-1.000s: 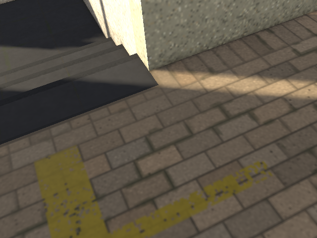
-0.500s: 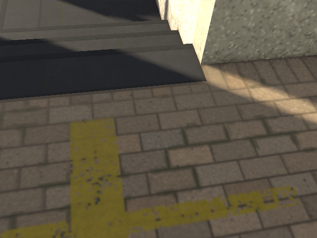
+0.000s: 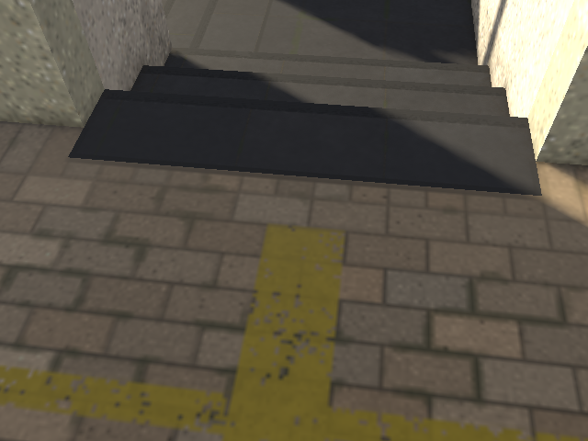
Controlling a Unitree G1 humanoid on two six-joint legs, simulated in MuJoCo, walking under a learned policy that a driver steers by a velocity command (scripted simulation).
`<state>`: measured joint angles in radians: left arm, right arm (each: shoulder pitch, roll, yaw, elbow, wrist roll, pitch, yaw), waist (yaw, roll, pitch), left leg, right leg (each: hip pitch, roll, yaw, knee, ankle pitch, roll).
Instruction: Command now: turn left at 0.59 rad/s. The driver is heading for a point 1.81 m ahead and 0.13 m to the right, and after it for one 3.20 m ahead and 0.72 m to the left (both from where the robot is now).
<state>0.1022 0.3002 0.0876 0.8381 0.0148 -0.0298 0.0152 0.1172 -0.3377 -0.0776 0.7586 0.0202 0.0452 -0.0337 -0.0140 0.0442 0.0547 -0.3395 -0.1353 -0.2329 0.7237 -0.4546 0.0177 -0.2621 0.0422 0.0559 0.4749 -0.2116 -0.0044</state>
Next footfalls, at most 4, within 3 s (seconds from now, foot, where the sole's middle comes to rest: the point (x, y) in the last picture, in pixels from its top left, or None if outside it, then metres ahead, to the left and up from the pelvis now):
0.36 left None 0.03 0.16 -0.77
0.88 right None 0.10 -0.10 -0.77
1.36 left None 0.22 0.11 -0.77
2.00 left None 0.28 0.16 -0.77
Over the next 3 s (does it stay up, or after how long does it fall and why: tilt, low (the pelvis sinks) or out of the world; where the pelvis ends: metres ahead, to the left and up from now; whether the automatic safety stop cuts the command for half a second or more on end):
stays up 0.74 0.10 -0.01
